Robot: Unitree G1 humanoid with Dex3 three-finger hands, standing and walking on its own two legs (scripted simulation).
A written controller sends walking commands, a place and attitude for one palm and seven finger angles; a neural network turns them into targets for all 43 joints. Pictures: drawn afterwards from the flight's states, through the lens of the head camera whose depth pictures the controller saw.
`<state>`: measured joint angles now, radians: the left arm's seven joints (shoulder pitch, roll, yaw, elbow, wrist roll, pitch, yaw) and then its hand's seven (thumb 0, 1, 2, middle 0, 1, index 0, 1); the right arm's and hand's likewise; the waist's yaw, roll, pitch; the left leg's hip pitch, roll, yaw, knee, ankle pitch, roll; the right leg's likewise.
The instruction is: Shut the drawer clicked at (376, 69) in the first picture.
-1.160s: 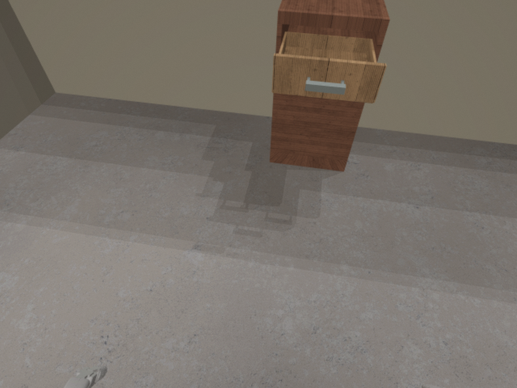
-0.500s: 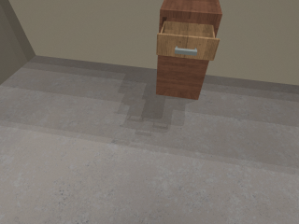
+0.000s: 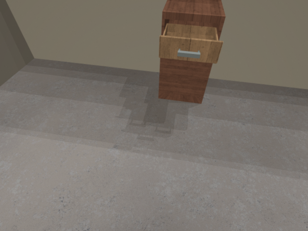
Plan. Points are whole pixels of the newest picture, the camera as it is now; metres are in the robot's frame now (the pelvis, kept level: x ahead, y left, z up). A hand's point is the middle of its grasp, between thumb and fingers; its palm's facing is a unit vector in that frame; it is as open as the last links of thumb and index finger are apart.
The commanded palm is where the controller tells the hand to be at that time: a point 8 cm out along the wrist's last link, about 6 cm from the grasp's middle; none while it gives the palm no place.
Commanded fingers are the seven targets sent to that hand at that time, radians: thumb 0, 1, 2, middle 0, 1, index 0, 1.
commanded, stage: look at it before walking up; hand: left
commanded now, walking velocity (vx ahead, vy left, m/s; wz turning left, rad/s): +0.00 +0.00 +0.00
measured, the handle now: (188, 52) +1.13 -0.16 -0.09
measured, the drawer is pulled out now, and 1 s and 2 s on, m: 0.29 0.29 0.29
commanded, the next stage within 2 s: walk to a spot facing it in 0.28 s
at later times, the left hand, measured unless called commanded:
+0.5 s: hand out of the picture +0.06 +0.24 -0.16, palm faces -0.02 -0.95 -0.30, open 7.4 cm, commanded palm none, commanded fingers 0.00 0.90 0.90 -0.20 -0.30 -0.20 -0.30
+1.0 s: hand out of the picture +0.10 +0.12 -0.16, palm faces -0.18 -0.97 -0.18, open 7.4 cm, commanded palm none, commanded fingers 0.00 0.90 0.90 -0.20 -0.30 -0.20 -0.30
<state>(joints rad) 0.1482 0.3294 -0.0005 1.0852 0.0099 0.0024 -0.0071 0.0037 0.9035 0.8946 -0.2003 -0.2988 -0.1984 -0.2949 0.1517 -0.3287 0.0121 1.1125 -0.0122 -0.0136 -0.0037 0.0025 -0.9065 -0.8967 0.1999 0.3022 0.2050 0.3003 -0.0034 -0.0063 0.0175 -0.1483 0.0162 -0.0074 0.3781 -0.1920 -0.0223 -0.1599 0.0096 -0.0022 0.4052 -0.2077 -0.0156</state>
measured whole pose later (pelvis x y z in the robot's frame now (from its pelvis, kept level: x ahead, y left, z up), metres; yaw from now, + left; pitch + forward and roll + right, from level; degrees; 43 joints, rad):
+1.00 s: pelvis +0.12 -0.06 +0.00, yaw -16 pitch +1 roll +1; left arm 0.46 0.13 0.03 1.05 0.02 -0.05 -0.01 0.00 0.90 0.89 -0.20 -0.30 -0.20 -0.29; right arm 0.17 -0.21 -0.06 0.99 -0.03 -0.01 0.01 0.01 -0.91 -0.90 0.20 0.30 0.20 0.30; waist 0.03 0.01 0.03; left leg -0.63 0.11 0.04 1.13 -0.18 -0.06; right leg -0.08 0.09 0.02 0.35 -0.28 -0.10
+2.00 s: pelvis +0.51 -0.16 -0.03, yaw -45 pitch -1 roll +0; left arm 0.12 0.16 0.05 0.91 0.01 -0.01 -0.01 0.00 0.91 0.89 -0.20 -0.30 -0.20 -0.29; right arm 0.40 -0.12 -0.03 1.05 0.00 0.01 -0.02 0.00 -0.91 -0.90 0.20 0.30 0.20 0.30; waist -0.03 -0.01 0.13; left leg -0.28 0.10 0.19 1.26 -0.51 -0.04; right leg -0.39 0.06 -0.16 0.68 -0.29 -0.15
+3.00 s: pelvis +0.56 -0.15 -0.02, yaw -83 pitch +1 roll +1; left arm 0.12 0.21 0.08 0.89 0.02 0.05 -0.03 0.00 0.91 0.90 -0.19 -0.30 -0.19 -0.29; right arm 0.33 -0.24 -0.07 0.96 -0.02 0.03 -0.01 0.00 -0.91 -0.90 0.20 0.30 0.20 0.30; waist -0.05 0.04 0.10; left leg -0.24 0.20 0.33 0.65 -0.37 -0.05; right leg -0.29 -0.03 -0.10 0.62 -0.34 0.00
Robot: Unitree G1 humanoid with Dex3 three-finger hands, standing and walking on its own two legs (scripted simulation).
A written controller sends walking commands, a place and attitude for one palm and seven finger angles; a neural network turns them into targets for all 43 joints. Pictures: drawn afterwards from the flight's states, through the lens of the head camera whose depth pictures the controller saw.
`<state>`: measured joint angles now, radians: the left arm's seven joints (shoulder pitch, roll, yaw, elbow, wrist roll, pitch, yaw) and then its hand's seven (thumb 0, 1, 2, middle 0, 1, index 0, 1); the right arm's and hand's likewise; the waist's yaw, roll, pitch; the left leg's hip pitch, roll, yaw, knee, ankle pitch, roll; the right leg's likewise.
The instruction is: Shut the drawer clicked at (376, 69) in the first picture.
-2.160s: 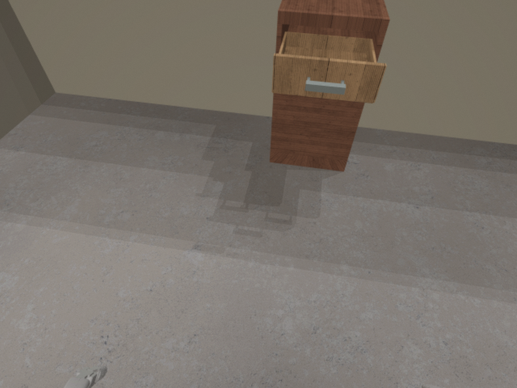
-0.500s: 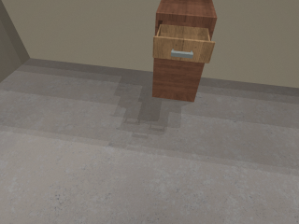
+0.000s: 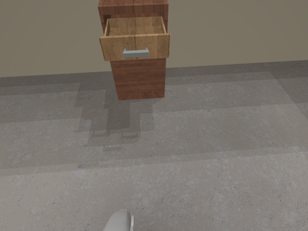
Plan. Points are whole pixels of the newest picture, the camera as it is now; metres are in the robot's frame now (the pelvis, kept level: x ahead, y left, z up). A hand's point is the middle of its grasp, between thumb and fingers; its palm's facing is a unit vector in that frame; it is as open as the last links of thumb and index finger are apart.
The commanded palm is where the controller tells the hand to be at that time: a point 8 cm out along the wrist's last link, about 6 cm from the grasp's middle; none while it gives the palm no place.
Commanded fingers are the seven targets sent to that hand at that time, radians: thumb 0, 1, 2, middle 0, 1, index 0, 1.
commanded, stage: walk to a spot facing it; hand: left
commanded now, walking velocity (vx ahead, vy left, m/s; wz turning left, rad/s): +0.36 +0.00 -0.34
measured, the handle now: (136, 51) +0.99 +0.19 -0.09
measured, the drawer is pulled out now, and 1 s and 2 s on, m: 0.29 0.29 0.29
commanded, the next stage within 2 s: none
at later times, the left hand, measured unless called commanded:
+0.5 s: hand (89, 178) +0.30 +0.27 -0.18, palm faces -0.14 -0.98 -0.17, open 7.4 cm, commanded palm none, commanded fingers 0.00 0.90 0.90 -0.20 -0.30 -0.20 -0.30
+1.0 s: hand (143, 121) +0.58 +0.10 -0.19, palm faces -0.48 -0.86 -0.15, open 7.4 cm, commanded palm none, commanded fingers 0.00 0.90 0.90 -0.20 -0.30 -0.20 -0.30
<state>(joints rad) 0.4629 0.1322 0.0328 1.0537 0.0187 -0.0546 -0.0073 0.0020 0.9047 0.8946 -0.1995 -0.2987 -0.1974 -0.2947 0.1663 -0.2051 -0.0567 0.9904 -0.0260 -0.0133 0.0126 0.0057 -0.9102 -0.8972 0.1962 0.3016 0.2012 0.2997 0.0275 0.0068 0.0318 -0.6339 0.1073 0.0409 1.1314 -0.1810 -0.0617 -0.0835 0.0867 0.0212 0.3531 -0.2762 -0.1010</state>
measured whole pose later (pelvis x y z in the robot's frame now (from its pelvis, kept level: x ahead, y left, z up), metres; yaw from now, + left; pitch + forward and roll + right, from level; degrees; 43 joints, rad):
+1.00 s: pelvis +0.40 +0.01 -0.03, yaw -29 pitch -1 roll +0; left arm 0.12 0.16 0.05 0.91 0.01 -0.01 -0.01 0.00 0.91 0.89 -0.20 -0.30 -0.20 -0.29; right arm 0.40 -0.12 -0.03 1.05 0.00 0.01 -0.02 0.00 -0.91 -0.90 0.20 0.30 0.20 0.30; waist -0.03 -0.01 0.13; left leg -0.28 0.10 0.19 1.26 -0.51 -0.04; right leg -0.39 0.06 -0.16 0.68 -0.29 -0.15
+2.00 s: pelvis +0.44 +0.04 -0.02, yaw -67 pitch +1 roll +1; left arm 0.12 0.21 0.08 0.89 0.02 0.05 -0.03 0.00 0.91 0.90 -0.19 -0.30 -0.19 -0.29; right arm 0.33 -0.24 -0.07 0.96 -0.02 0.03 -0.01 0.00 -0.91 -0.90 0.20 0.30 0.20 0.30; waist -0.05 0.04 0.10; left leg -0.24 0.20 0.33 0.65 -0.37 -0.05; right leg -0.29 -0.03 -0.10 0.62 -0.34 0.00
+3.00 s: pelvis +0.51 -0.08 +0.00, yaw -69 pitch +0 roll -3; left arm 0.18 0.19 0.09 0.97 0.02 0.04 0.02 0.00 0.91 0.89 -0.20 -0.30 -0.20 -0.29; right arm 0.26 -0.17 -0.04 0.99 -0.01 0.03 -0.01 -0.01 -0.93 -0.90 0.20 0.30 0.20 0.30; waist -0.01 -0.03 0.05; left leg -0.29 -0.10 -0.02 0.43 -0.13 0.12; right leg -0.50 -0.07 0.06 1.11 -0.29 0.08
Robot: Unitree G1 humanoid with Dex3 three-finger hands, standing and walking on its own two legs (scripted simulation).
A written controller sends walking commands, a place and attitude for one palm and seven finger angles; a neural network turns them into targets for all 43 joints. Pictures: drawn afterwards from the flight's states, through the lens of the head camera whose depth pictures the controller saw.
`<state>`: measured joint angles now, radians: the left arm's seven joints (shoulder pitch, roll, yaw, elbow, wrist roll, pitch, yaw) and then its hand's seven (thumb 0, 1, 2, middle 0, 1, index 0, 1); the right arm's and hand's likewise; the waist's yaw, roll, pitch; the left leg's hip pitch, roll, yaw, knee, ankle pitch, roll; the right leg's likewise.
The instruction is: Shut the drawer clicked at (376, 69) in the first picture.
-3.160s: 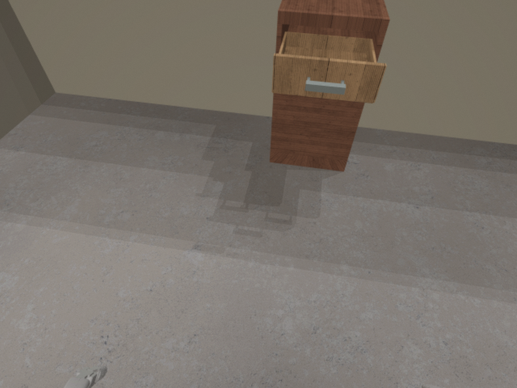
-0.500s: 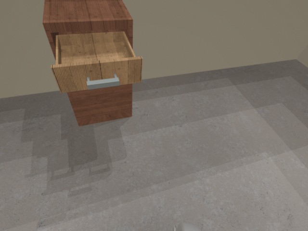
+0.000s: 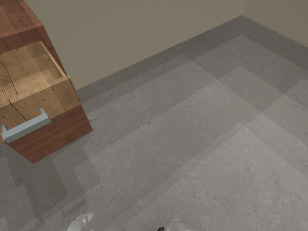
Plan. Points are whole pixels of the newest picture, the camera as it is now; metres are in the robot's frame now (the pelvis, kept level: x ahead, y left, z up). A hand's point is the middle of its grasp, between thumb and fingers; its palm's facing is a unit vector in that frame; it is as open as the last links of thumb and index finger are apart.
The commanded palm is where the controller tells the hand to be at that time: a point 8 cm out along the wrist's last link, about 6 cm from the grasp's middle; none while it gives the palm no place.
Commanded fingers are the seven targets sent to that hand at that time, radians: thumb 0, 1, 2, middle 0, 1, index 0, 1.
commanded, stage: walk to a spot facing it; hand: left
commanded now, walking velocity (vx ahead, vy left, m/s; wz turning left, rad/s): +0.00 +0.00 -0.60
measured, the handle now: (25, 122) +0.43 +0.44 -0.06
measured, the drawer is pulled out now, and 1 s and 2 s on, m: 0.29 0.29 0.29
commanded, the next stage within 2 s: turn to face it in 1.34 s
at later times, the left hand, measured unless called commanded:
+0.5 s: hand (61, 226) +0.15 +0.27 -0.16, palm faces -0.16 -0.96 -0.23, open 7.4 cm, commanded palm none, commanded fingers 0.00 0.90 0.90 -0.20 -0.30 -0.20 -0.30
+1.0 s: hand (114, 188) +0.25 +0.13 -0.13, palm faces -0.60 -0.75 -0.27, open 7.4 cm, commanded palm none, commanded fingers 0.00 0.90 0.90 -0.20 -0.30 -0.20 -0.30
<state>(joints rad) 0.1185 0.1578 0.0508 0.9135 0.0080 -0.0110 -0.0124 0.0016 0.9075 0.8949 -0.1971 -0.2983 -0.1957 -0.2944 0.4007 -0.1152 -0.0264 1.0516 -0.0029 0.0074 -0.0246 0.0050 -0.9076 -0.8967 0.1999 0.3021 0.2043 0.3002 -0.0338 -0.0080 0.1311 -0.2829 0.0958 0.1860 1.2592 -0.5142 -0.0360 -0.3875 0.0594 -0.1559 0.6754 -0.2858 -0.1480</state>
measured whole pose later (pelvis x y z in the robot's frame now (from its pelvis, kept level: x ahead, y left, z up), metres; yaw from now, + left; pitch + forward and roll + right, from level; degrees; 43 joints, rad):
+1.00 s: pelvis +0.03 +0.04 +0.01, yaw -37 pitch +1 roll +1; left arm 0.12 0.21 0.08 0.89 0.02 0.05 -0.03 0.00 0.91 0.90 -0.19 -0.30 -0.19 -0.29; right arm 0.33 -0.24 -0.07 0.96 -0.02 0.03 -0.01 0.00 -0.91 -0.90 0.20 0.30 0.20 0.30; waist -0.05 0.04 0.10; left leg -0.24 0.20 0.33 0.65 -0.37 -0.05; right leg -0.29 -0.03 -0.10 0.62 -0.34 0.00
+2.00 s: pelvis +0.14 -0.03 +0.03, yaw -39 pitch +0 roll -3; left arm 0.18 0.19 0.09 0.97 0.02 0.04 0.02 0.00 0.91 0.89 -0.20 -0.30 -0.20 -0.29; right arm 0.26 -0.17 -0.04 0.99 -0.01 0.03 -0.01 -0.01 -0.93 -0.90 0.20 0.30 0.20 0.30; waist -0.01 -0.03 0.05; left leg -0.29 -0.10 -0.02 0.43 -0.13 0.12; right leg -0.50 -0.07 0.06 1.11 -0.29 0.08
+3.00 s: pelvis +0.08 -0.10 +0.03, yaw -2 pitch -1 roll +3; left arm 0.33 0.17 0.03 0.92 0.03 0.02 0.02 0.00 0.90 0.89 -0.20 -0.30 -0.20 -0.29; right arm 0.09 -0.28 -0.07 0.93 -0.02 0.09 0.02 0.00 -0.91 -0.90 0.19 0.30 0.20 0.30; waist 0.03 0.00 0.10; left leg -0.40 0.03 0.03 0.94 -0.42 -0.09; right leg -0.18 -0.12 -0.25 0.52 -0.32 -0.03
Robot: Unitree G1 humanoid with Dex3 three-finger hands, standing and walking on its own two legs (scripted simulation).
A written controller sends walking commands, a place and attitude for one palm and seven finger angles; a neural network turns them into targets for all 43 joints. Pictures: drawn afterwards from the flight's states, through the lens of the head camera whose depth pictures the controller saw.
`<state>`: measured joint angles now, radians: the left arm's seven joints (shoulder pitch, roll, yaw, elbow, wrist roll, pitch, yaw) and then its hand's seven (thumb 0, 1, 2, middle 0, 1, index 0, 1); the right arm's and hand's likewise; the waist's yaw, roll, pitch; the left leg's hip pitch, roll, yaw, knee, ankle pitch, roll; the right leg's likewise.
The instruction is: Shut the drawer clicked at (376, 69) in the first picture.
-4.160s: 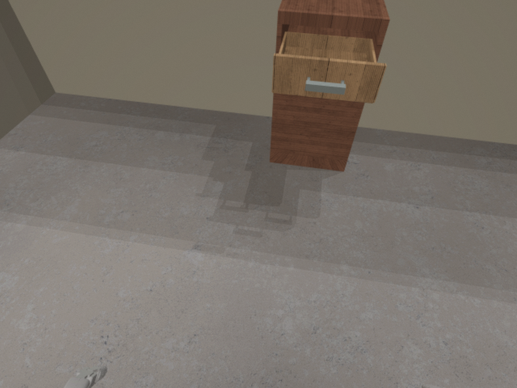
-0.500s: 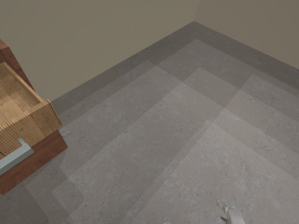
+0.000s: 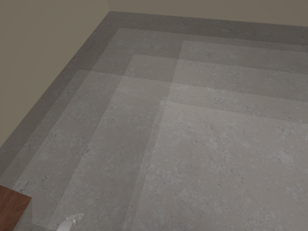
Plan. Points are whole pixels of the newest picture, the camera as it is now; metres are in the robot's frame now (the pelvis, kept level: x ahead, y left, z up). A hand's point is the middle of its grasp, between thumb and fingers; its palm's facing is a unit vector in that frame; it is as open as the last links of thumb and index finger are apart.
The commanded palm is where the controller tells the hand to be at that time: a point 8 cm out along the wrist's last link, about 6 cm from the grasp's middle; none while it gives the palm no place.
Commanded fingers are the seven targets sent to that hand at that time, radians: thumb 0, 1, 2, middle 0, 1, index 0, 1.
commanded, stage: walk to a spot facing it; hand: left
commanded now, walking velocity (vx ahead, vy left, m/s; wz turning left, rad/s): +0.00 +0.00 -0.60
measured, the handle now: out of the picture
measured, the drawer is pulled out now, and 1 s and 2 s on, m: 0.29 0.29 0.29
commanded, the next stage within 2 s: turn to face it in 0.34 s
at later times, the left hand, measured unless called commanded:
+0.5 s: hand out of the picture +0.06 +0.14 -0.14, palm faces -0.10 -0.97 -0.23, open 7.4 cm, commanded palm none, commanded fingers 0.00 0.90 0.90 -0.20 -0.30 -0.20 -0.30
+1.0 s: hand (97, 203) +0.22 +0.19 -0.16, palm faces +0.03 -0.98 -0.17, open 7.4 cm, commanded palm none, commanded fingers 0.00 0.90 0.90 -0.20 -0.30 -0.20 -0.30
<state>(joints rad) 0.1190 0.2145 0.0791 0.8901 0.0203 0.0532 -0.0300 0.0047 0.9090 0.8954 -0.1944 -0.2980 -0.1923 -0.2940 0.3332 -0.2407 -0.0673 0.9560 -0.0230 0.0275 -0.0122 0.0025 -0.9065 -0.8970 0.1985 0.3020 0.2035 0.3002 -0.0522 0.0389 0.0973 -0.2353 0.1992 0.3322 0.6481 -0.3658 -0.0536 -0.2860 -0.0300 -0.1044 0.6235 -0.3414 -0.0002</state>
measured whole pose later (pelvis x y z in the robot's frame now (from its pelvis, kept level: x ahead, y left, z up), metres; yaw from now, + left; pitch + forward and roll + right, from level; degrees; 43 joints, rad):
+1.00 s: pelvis +0.14 +0.01 +0.02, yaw -2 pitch +0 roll -3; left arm 0.18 0.19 0.09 0.97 0.02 0.04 0.02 0.00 0.91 0.89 -0.20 -0.30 -0.20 -0.29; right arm 0.26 -0.17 -0.04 0.99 -0.01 0.03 -0.01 -0.01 -0.93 -0.90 0.20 0.30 0.20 0.30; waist -0.01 -0.03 0.05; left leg -0.29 -0.10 -0.02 0.43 -0.13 0.12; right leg -0.50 -0.07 0.06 1.11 -0.29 0.08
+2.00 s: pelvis +0.13 -0.09 +0.02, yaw +36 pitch -1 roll +3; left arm 0.33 0.17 0.03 0.92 0.03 0.02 0.02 0.00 0.90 0.89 -0.20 -0.30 -0.20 -0.29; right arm 0.09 -0.28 -0.07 0.93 -0.02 0.09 0.02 0.00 -0.91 -0.90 0.19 0.30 0.20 0.30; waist 0.03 0.00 0.10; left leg -0.40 0.03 0.03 0.94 -0.42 -0.09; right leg -0.18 -0.12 -0.25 0.52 -0.32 -0.03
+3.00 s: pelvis +0.11 -0.12 +0.02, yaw +70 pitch -3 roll +2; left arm 0.22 0.17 0.03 0.89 0.01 0.02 0.03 0.00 0.90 0.89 -0.20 -0.30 -0.20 -0.29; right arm 0.28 -0.27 -0.10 0.98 -0.03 0.09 0.02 0.00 -0.91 -0.90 0.20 0.30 0.20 0.30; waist -0.04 0.04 0.05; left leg -0.49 0.01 -0.06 1.18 -0.32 -0.08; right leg -0.15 -0.06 -0.12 0.46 -0.26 -0.02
